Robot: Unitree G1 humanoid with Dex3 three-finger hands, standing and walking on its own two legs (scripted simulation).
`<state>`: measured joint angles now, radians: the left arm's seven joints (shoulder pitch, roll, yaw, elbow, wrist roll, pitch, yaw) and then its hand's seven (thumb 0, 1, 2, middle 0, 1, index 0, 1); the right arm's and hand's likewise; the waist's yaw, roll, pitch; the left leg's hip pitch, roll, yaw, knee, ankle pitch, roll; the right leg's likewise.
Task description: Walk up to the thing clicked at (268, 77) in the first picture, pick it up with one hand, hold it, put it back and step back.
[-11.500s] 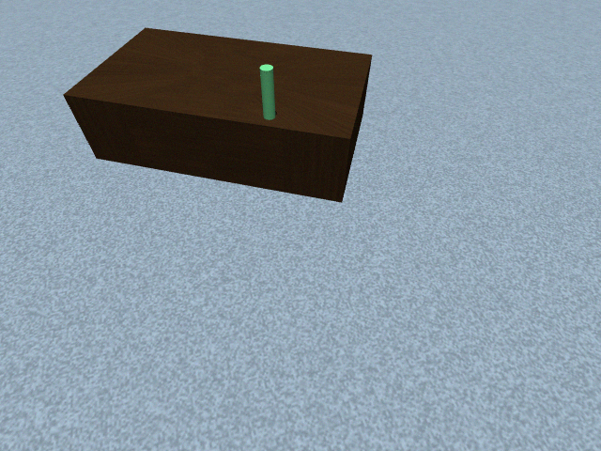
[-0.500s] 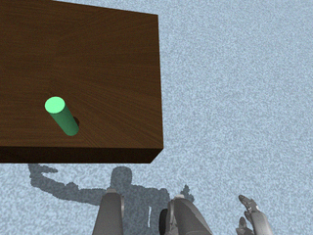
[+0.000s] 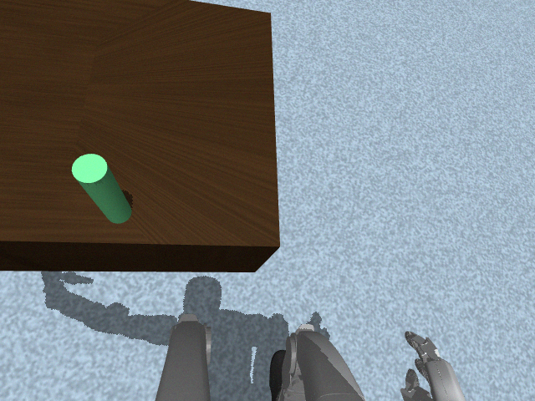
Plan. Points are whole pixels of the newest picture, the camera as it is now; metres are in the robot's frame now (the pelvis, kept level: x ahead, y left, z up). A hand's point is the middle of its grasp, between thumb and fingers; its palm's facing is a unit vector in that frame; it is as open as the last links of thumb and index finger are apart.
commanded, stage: approach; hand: left
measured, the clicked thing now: (106, 193) +0.45 +0.28 -0.20
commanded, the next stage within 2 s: close in in 0.60 s
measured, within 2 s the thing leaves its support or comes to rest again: neither
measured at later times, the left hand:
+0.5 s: hand (9, 218) +0.38 +0.40 -0.16, palm faces +0.32 -0.95 +0.04, open 17.5 cm
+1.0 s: hand (69, 224) +0.40 +0.35 -0.26, palm faces +0.31 -0.95 -0.01, open 17.5 cm
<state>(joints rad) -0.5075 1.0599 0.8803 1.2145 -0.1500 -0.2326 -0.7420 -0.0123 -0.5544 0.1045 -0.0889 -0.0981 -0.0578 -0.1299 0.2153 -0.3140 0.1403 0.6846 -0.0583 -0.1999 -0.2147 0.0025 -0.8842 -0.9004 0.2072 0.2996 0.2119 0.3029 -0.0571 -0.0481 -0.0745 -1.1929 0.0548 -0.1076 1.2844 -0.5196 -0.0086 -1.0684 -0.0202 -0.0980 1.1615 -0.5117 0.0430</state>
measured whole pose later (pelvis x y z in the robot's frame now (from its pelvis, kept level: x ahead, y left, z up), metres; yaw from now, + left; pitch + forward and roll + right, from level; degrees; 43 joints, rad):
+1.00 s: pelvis -0.08 -0.02 -0.29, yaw -6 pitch +30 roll -7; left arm -0.85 0.87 0.71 1.19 -0.22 -0.50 -0.45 -0.02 -0.59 0.03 -0.07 -0.10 -0.11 -0.07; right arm 0.15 -0.32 0.14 0.69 -0.09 -0.08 0.01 0.00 -0.87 -0.89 0.21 0.30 0.21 0.30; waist -0.09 -0.06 -0.05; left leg -2.19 0.03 -0.17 2.28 -0.63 -0.04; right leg -2.10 0.00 -0.06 2.23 -0.66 0.04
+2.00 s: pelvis -0.06 -0.02 -0.24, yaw -5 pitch +33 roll -6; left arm -0.77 0.60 0.67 0.97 -0.11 -0.45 -0.20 -0.01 -0.47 0.09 -0.33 -0.24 -0.35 -0.21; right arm 0.16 -0.28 0.06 0.64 -0.05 0.04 0.01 0.00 -0.92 -0.90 0.20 0.30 0.21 0.30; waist -0.13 -0.02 -0.12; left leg -2.05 0.06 -0.13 2.13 -0.67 -0.04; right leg -1.98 0.01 -0.04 2.08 -0.69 0.03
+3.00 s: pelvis -0.05 -0.02 -0.20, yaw -4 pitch +34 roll -5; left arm -0.72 0.56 0.66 0.88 -0.10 -0.38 -0.15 0.00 -0.05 1.15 -0.87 -1.16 -0.90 -1.14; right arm 0.16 -0.26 0.05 0.64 -0.04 0.05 -0.01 0.00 -0.89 -0.89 0.20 0.30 0.21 0.30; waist -0.12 0.00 -0.13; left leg -1.93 0.06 -0.12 1.99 -0.66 -0.04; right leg -1.86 0.00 -0.05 1.95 -0.68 0.02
